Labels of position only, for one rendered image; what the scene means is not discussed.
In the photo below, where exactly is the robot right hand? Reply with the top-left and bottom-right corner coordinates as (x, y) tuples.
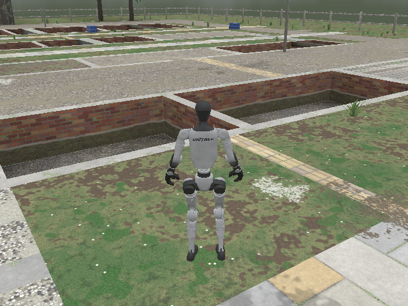
(229, 170), (243, 182)

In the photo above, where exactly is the left robot forearm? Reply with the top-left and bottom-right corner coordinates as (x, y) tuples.
(166, 153), (179, 175)

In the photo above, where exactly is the robot right thigh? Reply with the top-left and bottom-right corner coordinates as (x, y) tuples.
(213, 177), (226, 220)

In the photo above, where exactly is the robot left upper arm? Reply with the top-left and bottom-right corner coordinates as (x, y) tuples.
(172, 128), (190, 163)

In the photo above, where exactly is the robot right foot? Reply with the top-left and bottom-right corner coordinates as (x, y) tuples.
(215, 244), (225, 261)

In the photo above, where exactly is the robot left hand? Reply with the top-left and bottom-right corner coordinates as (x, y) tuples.
(165, 173), (180, 186)

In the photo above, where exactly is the right robot forearm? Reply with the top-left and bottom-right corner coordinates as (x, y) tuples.
(230, 153), (242, 173)

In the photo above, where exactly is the robot right upper arm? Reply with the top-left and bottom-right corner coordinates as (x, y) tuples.
(217, 128), (235, 163)

